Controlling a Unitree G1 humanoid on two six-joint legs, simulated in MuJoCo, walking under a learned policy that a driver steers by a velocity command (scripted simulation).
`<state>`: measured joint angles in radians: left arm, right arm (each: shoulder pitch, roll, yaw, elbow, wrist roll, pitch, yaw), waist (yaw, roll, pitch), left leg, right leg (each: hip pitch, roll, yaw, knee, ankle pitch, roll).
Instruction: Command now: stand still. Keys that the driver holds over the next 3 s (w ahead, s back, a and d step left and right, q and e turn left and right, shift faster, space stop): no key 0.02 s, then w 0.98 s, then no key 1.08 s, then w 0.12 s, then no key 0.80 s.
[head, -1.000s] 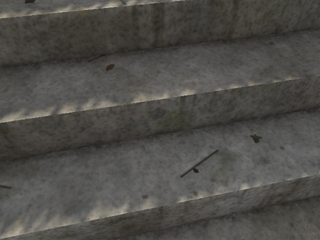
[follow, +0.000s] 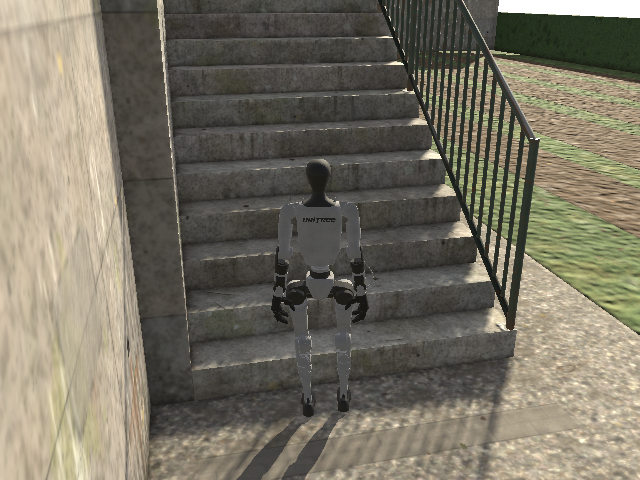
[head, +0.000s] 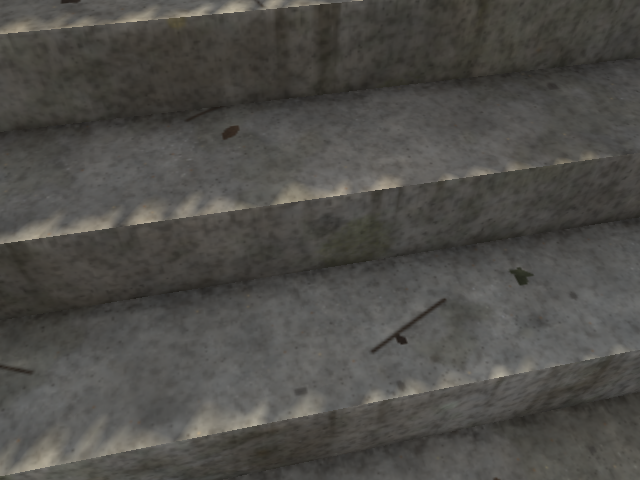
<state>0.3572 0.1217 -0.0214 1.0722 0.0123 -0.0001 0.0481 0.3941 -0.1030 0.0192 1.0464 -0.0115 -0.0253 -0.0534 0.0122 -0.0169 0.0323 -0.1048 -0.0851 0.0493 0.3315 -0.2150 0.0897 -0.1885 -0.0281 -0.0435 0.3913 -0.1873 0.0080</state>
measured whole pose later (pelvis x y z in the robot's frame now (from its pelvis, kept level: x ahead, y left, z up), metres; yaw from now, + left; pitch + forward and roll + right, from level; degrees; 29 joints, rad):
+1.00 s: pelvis +0.25 +0.05 +0.13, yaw +0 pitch +2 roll +1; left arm 0.16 0.18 0.04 0.76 0.04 -0.07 -0.01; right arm 0.35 -0.17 -0.04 1.09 -0.03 -0.06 0.00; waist 0.03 -0.05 -0.06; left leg -0.50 -0.02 0.13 0.88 -0.44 0.08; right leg -0.88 0.05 0.11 1.96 -0.09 -0.16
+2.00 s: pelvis +0.56 +0.03 +0.37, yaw +0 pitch +0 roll +0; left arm 0.34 0.13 0.03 1.00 0.01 -0.03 0.04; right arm 0.38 -0.10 -0.01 0.99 -0.01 -0.02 -0.07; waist 0.02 -0.04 -0.02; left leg -0.23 0.00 0.07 0.45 -0.22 0.03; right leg -0.22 0.00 -0.14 0.44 -0.22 -0.05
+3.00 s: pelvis +0.58 +0.02 +0.37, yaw +0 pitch -2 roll +0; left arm 0.38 0.12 -0.03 1.00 0.01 -0.04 0.05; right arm 0.39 -0.12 0.03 1.03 0.00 0.00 -0.06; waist 0.00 0.01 0.03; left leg -0.13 0.02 0.06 0.38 -0.22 0.00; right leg -0.13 0.04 -0.10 0.35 -0.20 -0.07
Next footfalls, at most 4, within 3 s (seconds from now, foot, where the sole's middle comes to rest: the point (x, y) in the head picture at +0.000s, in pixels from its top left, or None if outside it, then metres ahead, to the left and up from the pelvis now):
0.80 left None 0.31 0.13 -0.60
1.34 right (371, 338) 0.62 -0.05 -0.41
1.84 left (257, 339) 0.61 0.14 -0.41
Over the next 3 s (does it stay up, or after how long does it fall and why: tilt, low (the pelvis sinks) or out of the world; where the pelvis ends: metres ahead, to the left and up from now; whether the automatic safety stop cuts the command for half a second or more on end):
stays up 0.58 0.02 0.37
